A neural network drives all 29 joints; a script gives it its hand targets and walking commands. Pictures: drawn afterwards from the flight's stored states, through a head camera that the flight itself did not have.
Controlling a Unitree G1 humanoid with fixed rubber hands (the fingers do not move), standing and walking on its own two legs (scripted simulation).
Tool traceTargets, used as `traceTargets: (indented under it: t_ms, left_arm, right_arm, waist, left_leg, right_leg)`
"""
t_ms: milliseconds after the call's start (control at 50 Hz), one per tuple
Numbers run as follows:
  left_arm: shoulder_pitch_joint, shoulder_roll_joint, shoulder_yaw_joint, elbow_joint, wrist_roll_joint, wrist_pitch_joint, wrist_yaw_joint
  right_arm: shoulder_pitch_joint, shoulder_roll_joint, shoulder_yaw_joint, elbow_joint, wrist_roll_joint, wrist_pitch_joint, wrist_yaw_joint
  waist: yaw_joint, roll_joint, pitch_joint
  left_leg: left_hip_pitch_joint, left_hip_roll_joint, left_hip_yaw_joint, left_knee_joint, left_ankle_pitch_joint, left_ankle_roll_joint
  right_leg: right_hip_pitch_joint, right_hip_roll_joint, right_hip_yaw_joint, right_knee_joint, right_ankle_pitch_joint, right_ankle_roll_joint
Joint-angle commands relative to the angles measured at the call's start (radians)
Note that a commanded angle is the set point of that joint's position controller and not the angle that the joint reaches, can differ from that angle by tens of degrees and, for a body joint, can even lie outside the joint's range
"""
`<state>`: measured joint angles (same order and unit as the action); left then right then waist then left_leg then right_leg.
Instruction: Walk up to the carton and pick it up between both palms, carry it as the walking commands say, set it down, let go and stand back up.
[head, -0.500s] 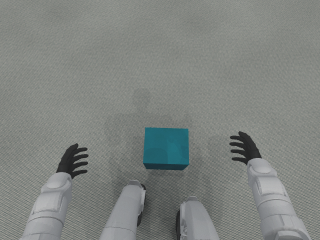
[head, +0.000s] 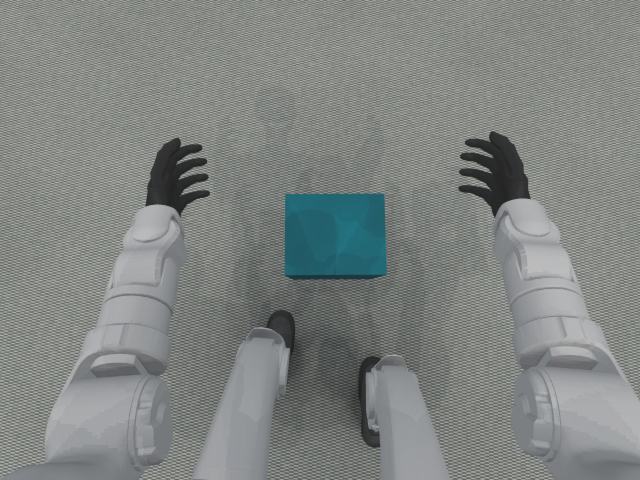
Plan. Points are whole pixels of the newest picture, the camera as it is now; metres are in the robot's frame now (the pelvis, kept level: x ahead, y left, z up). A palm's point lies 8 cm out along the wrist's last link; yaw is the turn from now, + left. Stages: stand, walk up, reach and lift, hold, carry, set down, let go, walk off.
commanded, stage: reach and lift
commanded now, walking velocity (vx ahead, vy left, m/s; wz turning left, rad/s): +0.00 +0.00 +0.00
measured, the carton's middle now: (333, 241) +0.44 +0.02 -0.53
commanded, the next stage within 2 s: none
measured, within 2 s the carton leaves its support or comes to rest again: neither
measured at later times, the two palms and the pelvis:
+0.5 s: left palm (197, 196) +0.43 +0.22 -0.18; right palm (478, 195) +0.48 -0.17 -0.18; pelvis +0.01 +0.00 -0.05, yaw -1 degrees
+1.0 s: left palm (228, 221) +0.43 +0.22 -0.36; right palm (431, 221) +0.47 -0.16 -0.36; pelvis -0.05 -0.01 -0.17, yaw -1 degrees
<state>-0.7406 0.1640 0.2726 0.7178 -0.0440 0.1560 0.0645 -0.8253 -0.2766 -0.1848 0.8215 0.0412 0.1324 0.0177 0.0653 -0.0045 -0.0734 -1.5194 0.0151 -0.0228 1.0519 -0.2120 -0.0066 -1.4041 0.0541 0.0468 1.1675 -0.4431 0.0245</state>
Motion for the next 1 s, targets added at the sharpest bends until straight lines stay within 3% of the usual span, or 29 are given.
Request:
traceTargets:
  t_ms: [0,100,180,400,540,600,640,780,880,940,960,980]
  left_arm:
    - [-0.244,0.121,0.02,-0.204,0.003,-0.06,0.006]
    - [-0.261,0.096,0.026,-0.231,0.027,-0.07,-0.003]
    - [-0.236,0.08,0.049,-0.224,0.052,-0.082,-0.016]
    - [-0.272,0.065,0.07,-0.141,0.067,-0.098,-0.022]
    - [-0.312,0.136,0.057,-0.17,0.013,-0.103,-0.01]
    - [-0.34,0.178,0.052,-0.18,-0.018,-0.096,-0.008]
    - [-0.35,0.196,0.041,-0.214,-0.032,-0.088,-0.006]
    - [-0.462,0.228,-0.002,-0.227,-0.101,-0.053,0.017]
    - [-0.544,0.275,-0.012,-0.222,-0.141,-0.043,0.048]
    - [-0.604,0.301,-0.032,-0.231,-0.179,-0.032,0.073]
    - [-0.627,0.313,-0.037,-0.282,-0.191,-0.029,0.084]
    - [-0.646,0.33,-0.045,-0.258,-0.209,-0.023,0.095]
  right_arm:
    - [-0.278,-0.167,-0.062,-0.178,-0.024,-0.062,-0.001]
    - [-0.283,-0.149,-0.095,-0.207,-0.05,-0.079,0.012]
    - [-0.268,-0.107,-0.096,-0.223,-0.063,-0.091,0.019]
    - [-0.301,-0.073,-0.091,-0.143,-0.065,-0.096,0.005]
    - [-0.352,-0.103,-0.039,-0.209,-0.02,-0.087,-0.037]
    - [-0.398,-0.122,-0.013,-0.25,-0.005,-0.069,-0.057]
    - [-0.41,-0.13,0.002,-0.298,0.015,-0.058,-0.067]
    - [-0.504,-0.172,0.034,-0.315,0.058,-0.023,-0.091]
    - [-0.589,-0.188,0.064,-0.315,0.102,-0.003,-0.12]
    - [-0.656,-0.213,0.095,-0.319,0.156,0.013,-0.142]
    - [-0.683,-0.225,0.104,-0.365,0.173,0.018,-0.151]
    - [-0.703,-0.238,0.115,-0.332,0.195,0.025,-0.16]
  waist:
    - [-0.015,-0.01,-1.049]
    - [-0.025,0.007,-1.118]
    - [-0.013,-0.016,-1.091]
    - [-0.004,-0.003,-0.99]
    - [0.01,-0.028,-1.147]
    - [0.012,-0.071,-1.181]
    - [0.017,-0.066,-1.235]
    - [0.009,-0.061,-1.288]
    - [0.028,-0.058,-1.42]
    - [0.041,-0.033,-1.548]
    - [0.046,-0.029,-1.654]
    - [0.045,-0.024,-1.667]
  left_leg:
    - [1.039,-0.06,0.018,0.027,0.428,-0.025]
    - [1.082,-0.056,0.011,0.033,0.496,-0.026]
    - [0.984,-0.059,0.023,0.049,0.531,-0.025]
    - [0.653,-0.061,0.042,0.199,0.354,-0.046]
    - [0.52,-0.07,0.069,0.353,0.327,-0.039]
    - [0.403,-0.073,0.095,0.405,0.264,-0.031]
    - [0.431,-0.073,0.091,0.438,0.286,-0.026]
    - [0.421,-0.06,0.093,0.552,0.149,-0.021]
    - [0.461,-0.058,0.106,0.643,0.122,-0.017]
    - [0.532,-0.049,0.109,0.702,0.145,-0.019]
    - [0.605,-0.05,0.11,0.719,0.19,-0.023]
    - [0.619,-0.044,0.107,0.74,0.188,-0.025]
  right_leg:
    - [0.071,0.048,-0.109,-0.18,0.258,0.025]
    - [0.025,0.054,-0.122,-0.179,0.295,0.022]
    - [0.024,0.054,-0.112,-0.161,0.348,0.024]
    - [-0.171,0.046,-0.111,0.019,0.225,0.028]
    - [-0.172,0.049,-0.112,0.183,0.231,0.038]
    - [-0.116,0.048,-0.106,0.238,0.224,0.045]
    - [-0.125,0.05,-0.11,0.273,0.231,0.046]
    - [-0.201,0.034,-0.134,0.385,0.071,0.035]
    - [-0.13,0.027,-0.127,0.463,0.047,0.032]
    - [-0.051,0.024,-0.114,0.518,0.057,0.016]
    - [0.016,0.026,-0.108,0.537,0.092,0.01]
    - [0.041,0.024,-0.1,0.564,0.09,0.005]
